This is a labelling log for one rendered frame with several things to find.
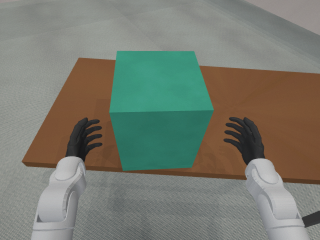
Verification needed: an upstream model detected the robot left forearm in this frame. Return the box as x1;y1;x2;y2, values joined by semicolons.
31;156;87;240

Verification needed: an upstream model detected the left robot hand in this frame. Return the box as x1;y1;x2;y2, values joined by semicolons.
65;117;103;162

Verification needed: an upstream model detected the carton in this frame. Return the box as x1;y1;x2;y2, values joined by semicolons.
109;51;214;171

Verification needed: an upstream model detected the robot right forearm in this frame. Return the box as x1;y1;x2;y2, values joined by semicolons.
244;158;310;240

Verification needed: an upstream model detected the table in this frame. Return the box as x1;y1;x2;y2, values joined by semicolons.
21;57;320;228

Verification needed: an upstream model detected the right robot hand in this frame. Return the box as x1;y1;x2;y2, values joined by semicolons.
223;117;265;165

